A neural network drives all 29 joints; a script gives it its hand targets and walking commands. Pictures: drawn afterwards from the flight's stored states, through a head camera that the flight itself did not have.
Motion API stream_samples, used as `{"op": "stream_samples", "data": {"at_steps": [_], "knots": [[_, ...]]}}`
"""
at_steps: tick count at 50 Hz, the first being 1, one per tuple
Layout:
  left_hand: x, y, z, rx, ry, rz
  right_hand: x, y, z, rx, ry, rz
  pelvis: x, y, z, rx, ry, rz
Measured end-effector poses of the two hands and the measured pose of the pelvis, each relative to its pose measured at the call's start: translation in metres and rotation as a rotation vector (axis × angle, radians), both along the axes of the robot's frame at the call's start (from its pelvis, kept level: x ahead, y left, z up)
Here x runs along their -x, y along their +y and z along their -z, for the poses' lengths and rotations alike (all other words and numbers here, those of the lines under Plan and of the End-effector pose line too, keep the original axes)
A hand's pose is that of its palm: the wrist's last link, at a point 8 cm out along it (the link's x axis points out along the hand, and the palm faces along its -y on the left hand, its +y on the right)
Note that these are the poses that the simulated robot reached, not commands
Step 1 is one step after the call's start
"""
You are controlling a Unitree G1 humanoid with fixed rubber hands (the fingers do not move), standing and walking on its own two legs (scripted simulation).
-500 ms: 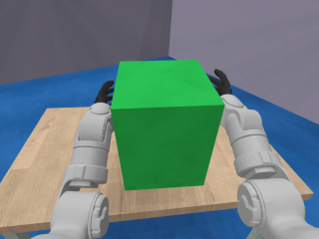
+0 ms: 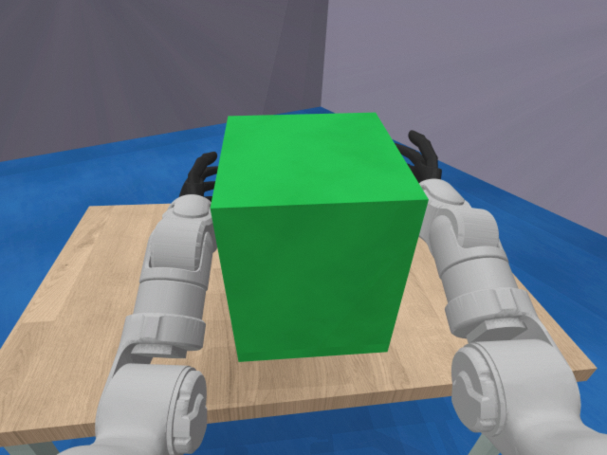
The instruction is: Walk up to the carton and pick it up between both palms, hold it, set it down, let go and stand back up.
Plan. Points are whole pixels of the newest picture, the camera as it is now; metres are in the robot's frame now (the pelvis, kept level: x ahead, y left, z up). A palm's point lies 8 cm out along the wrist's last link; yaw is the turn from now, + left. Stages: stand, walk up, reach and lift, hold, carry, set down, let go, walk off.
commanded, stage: set down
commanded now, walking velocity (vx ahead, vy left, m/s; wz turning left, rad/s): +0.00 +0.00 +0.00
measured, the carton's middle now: (308, 234) +0.37 +0.03 +0.18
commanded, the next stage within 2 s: none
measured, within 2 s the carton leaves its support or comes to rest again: neither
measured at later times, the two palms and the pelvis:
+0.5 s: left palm (201, 213) +0.40 +0.18 +0.19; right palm (407, 200) +0.42 -0.11 +0.22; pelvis +0.01 +0.00 +0.00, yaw +0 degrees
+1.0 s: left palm (203, 224) +0.41 +0.18 +0.16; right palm (402, 204) +0.43 -0.11 +0.20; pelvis +0.02 +0.00 +0.00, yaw +0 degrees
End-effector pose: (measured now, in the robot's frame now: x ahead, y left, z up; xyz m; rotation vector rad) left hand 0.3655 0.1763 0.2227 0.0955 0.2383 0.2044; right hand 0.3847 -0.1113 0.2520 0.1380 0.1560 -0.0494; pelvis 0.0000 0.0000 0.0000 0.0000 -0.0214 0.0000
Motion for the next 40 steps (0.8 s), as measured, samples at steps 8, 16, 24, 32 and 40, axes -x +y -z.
{"op": "stream_samples", "data": {"at_steps": [8, 16, 24, 32, 40], "knots": [[-0.009, 0.006, 0.009, 0.125, -0.057, -0.004, -0.005, 0.005, 0.0, -0.033, -0.055, 0.011, -0.002, 0.0, 0.0, 0.0, -0.003, 0.0], [-0.021, 0.007, 0.032, 0.119, -0.022, -0.013, -0.018, 0.006, 0.032, -0.043, -0.026, 0.014, -0.003, -0.001, 0.0, -0.001, -0.019, 0.0], [-0.034, 0.004, 0.032, 0.056, -0.046, -0.007, -0.031, 0.003, 0.035, -0.025, -0.06, 0.01, -0.01, -0.002, -0.001, -0.003, -0.011, 0.0], [-0.044, 0.004, 0.041, 0.083, -0.029, -0.01, -0.041, 0.003, 0.041, -0.011, -0.045, 0.004, -0.017, -0.003, -0.001, -0.003, -0.002, -0.001], [-0.045, 0.006, 0.053, 0.081, -0.017, -0.01, -0.044, 0.006, 0.048, 0.009, -0.038, -0.002, -0.02, -0.002, -0.001, -0.002, -0.001, -0.001]]}}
